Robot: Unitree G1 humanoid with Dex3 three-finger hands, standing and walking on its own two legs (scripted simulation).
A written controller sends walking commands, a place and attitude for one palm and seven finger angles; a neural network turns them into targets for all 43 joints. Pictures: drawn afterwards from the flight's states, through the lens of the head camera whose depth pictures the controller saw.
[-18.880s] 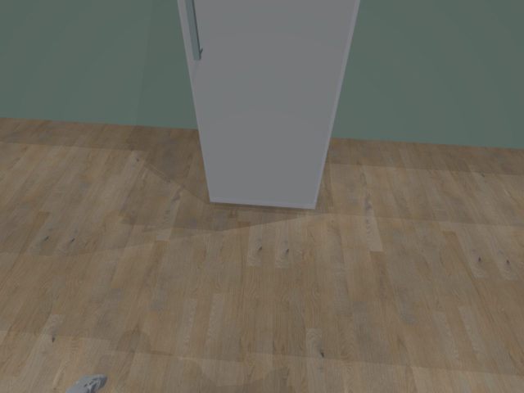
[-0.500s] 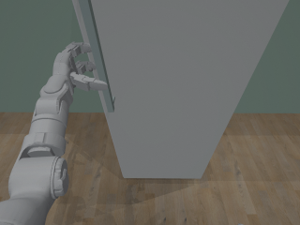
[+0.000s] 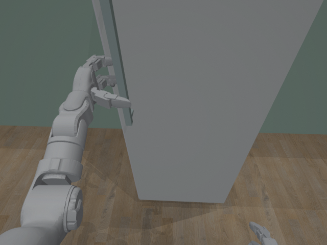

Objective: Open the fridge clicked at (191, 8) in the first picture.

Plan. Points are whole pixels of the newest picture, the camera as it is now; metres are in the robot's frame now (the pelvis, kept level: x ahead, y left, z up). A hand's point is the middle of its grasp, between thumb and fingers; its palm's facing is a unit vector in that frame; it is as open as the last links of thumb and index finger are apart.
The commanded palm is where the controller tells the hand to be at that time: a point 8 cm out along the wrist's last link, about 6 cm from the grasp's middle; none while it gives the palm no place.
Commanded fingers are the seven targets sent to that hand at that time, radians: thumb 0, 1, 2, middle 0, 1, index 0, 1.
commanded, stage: slide the fingers in behind the handle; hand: left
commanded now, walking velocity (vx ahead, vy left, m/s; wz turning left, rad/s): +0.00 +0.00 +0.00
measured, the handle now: (120, 63) +0.50 +0.13 +0.23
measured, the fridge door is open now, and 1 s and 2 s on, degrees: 0 0 0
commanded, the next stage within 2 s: grip the handle and tug to test in 1.16 s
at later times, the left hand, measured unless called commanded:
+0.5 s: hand (123, 84) +0.43 +0.12 +0.21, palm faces +0.00 -1.00 +0.00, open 14.0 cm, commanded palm +0.41 +0.17 +0.20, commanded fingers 0.00 -0.50 0.30 -0.30 -1.20 -0.30 -1.20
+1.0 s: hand (125, 83) +0.44 +0.12 +0.20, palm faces +0.03 -1.00 +0.00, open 14.0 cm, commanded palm +0.42 +0.17 +0.20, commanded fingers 0.00 -0.50 0.30 -0.30 -1.20 -0.30 -1.20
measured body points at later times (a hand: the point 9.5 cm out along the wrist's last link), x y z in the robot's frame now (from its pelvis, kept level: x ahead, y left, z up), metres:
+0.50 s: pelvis +0.00 +0.00 +0.00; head -0.01 -0.01 +0.45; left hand +0.42 +0.17 +0.21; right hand +0.12 -0.25 -0.11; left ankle +0.00 +0.11 -0.74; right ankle -0.01 -0.10 -0.74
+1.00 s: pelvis +0.00 -0.01 +0.00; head -0.01 -0.02 +0.45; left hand +0.43 +0.17 +0.21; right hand +0.12 -0.26 -0.11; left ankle +0.00 +0.11 -0.74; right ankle -0.01 -0.10 -0.74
